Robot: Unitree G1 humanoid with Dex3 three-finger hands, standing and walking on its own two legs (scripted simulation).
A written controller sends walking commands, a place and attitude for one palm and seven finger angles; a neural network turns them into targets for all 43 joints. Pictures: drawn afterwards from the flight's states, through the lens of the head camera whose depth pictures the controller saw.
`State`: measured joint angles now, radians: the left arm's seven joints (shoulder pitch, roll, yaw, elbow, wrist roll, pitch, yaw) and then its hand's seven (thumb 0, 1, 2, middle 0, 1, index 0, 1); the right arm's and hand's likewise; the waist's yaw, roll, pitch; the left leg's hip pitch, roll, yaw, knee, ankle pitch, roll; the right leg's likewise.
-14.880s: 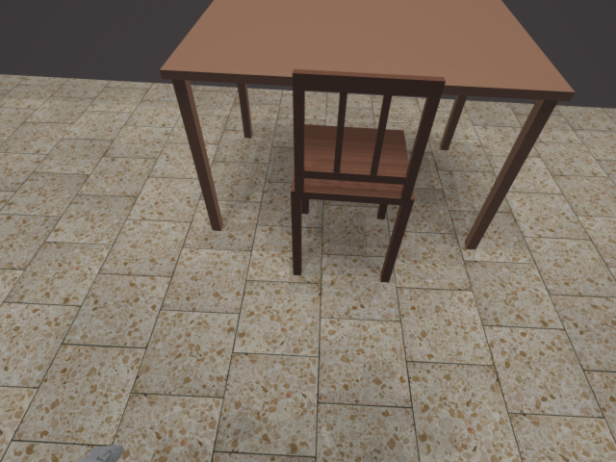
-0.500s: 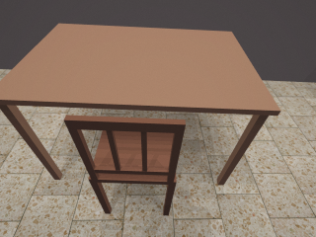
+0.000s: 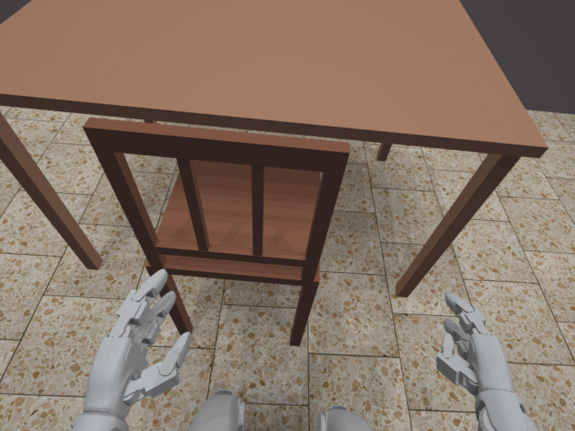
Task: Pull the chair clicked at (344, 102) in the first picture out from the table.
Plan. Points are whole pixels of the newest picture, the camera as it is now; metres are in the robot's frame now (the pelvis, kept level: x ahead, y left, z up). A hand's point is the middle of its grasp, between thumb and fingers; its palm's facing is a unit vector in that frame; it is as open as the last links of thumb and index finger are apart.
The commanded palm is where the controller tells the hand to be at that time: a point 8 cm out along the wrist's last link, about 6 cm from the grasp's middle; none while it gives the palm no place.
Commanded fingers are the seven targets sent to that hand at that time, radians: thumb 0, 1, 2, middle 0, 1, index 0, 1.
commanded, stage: raise the hand toward the chair's back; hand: left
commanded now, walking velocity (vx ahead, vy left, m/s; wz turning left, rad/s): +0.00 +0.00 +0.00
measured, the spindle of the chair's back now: (195, 208) +0.46 +0.19 -0.01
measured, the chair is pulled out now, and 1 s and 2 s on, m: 0.00 0.00 0.00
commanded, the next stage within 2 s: aim the fingers beside a spindle in 1.66 s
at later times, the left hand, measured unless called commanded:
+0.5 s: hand (147, 338) +0.22 +0.19 +0.04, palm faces +0.03 -1.00 -0.06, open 13.7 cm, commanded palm +0.19 +0.24 +0.04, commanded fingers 0.00 -0.22 0.42 -0.09 -0.12 -0.09 -0.12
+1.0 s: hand (122, 316) +0.24 +0.22 +0.05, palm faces +0.02 -1.00 -0.05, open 16.8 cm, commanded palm +0.22 +0.28 +0.06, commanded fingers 0.00 -0.50 0.30 -0.06 -0.08 -0.06 -0.08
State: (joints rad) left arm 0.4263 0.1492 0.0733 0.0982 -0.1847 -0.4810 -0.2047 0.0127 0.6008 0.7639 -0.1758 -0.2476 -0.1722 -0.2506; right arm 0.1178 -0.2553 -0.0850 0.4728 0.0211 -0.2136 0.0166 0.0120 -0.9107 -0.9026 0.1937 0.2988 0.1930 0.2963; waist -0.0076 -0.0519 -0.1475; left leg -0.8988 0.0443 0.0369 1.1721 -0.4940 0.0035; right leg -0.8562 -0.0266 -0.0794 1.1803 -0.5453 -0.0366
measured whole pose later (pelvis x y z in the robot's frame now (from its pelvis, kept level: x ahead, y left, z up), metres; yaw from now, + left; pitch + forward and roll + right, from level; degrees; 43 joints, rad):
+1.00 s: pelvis +0.01 +0.02 +0.01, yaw +1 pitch +15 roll -3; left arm 0.34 0.25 0.19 0.03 -0.27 -0.39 -0.26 -0.01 -0.47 0.31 -0.07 -0.08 -0.06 -0.08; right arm 0.19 -0.21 0.02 0.52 0.02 -0.19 -0.04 0.01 -0.90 -0.90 0.20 0.30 0.20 0.30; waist -0.01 0.03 -0.14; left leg -0.92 0.04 0.00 1.15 -0.50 0.03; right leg -0.84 -0.03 -0.12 1.09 -0.52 -0.01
